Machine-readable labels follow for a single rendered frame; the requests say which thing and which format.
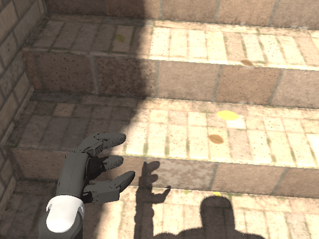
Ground left robot forearm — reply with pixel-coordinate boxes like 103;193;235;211
38;195;85;239

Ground left robot hand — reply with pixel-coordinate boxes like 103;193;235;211
55;131;136;204

